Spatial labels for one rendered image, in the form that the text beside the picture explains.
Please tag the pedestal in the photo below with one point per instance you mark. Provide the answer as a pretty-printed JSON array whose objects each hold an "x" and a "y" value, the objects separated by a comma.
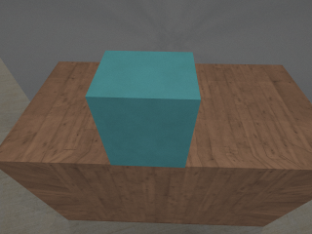
[{"x": 249, "y": 161}]

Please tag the carton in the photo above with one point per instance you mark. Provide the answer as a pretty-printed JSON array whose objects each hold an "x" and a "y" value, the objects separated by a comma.
[{"x": 145, "y": 106}]

